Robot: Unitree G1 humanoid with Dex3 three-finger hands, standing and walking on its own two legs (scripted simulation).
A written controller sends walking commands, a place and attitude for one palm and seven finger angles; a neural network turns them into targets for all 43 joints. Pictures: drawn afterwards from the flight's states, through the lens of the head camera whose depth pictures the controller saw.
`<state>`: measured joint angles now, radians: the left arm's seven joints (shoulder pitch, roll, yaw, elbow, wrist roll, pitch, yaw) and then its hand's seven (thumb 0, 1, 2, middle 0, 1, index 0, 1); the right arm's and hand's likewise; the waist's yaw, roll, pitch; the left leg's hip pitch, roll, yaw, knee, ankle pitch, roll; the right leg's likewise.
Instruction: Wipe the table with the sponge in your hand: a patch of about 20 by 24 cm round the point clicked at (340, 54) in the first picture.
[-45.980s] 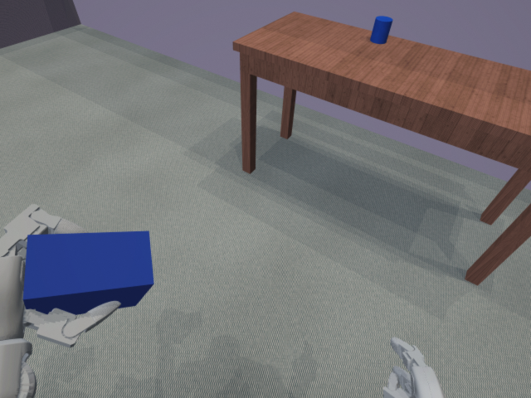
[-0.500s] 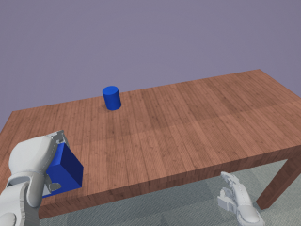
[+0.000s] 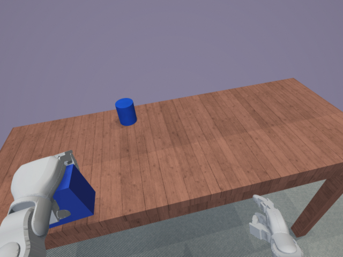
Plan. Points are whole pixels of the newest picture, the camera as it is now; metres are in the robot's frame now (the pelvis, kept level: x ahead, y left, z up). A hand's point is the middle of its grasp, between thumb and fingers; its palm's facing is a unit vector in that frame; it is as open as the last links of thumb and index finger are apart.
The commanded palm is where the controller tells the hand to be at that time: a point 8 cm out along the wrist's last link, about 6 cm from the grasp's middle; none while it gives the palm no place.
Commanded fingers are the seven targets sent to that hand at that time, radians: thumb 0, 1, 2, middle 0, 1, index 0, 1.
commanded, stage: step back with the hand held close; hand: left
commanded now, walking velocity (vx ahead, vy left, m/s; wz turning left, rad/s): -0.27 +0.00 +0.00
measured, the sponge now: (64, 201) +0.19 +0.29 +0.06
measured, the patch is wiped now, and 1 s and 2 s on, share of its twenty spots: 1.00 1.00 1.00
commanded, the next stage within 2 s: stop stepping back and stand still in 1.46 s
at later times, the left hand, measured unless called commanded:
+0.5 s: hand (61, 175) +0.20 +0.27 +0.14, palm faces +0.34 -0.84 -0.43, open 10.5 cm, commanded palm +0.15 +0.30 +0.17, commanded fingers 0.00 0.10 1.30 -1.20 -1.60 -1.20 -1.60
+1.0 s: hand (41, 209) +0.13 +0.26 +0.15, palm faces +0.39 -0.86 -0.31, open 10.5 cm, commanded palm +0.07 +0.31 +0.17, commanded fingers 0.00 0.10 1.30 -1.20 -1.60 -1.20 -1.60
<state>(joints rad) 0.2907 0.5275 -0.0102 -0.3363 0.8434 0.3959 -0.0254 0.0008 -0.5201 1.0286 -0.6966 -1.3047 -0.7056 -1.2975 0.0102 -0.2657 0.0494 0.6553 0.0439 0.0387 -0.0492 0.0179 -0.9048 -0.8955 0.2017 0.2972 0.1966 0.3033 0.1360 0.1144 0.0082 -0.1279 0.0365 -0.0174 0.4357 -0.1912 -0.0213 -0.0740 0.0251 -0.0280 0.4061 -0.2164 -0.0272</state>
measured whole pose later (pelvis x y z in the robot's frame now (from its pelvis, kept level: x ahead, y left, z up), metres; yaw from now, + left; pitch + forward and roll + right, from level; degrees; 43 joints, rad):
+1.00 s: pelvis -0.08 +0.02 -0.03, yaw +2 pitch +0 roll -2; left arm 0.43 0.37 0.30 -0.58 -0.04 -0.12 0.15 0.00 -0.53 1.03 -0.70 -1.31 -0.71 -1.30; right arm 0.19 -0.24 0.03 0.56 0.01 -0.06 -0.07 0.02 -0.90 -0.89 0.20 0.30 0.20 0.30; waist 0.00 -0.02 0.00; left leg -0.56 0.00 -0.04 0.78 -0.37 0.01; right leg -0.47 -0.02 -0.06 0.69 -0.22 0.00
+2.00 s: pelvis -0.39 -0.02 -0.03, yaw +0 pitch -2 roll -1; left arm 0.42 0.35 0.32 -0.47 -0.05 -0.10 0.09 -0.01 -0.53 1.04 -0.70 -1.31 -0.71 -1.30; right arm 0.26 -0.20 0.03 0.68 0.04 -0.05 -0.03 0.02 -0.90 -0.90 0.20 0.30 0.20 0.30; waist 0.00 -0.03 -0.09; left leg -0.58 0.02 0.00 1.36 -0.31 0.02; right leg -0.42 0.02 -0.10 0.69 -0.24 -0.07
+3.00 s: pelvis -0.52 -0.05 -0.02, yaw +1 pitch -1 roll -1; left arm 0.46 0.33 0.27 -0.46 -0.06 -0.08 0.13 -0.01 -0.53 1.04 -0.70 -1.32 -0.71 -1.31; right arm 0.24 -0.20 0.03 0.69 0.02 -0.09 -0.05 0.02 -0.90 -0.90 0.20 0.30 0.20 0.30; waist 0.00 0.04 -0.01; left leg -0.43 0.03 -0.01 0.99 -0.42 0.01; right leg -0.31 0.00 -0.11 0.60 -0.28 -0.05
